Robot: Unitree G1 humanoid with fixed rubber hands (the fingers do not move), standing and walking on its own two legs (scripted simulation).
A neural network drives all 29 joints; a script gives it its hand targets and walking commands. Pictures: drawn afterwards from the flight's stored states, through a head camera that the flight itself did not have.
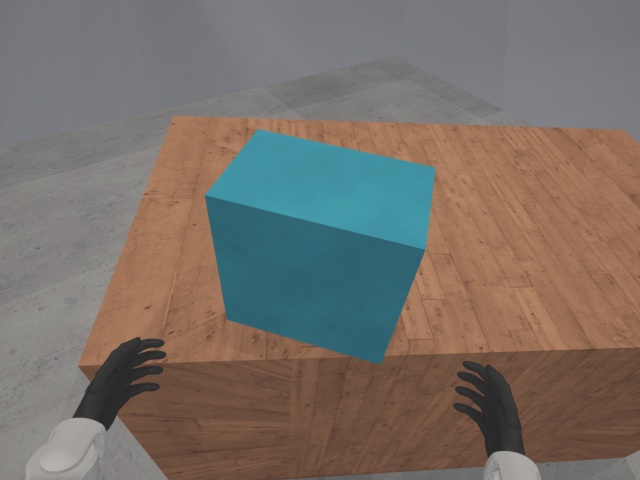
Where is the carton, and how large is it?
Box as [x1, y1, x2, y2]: [205, 129, 435, 364]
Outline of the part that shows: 258,129 205,194 227,319 380,364 425,249 435,167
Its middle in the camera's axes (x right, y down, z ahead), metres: +0.00 +0.01 +0.58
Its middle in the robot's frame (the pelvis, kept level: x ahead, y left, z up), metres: +0.42 +0.01 +0.06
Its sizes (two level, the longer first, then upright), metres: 0.256 0.162 0.259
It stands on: a pedestal, 0.71 m high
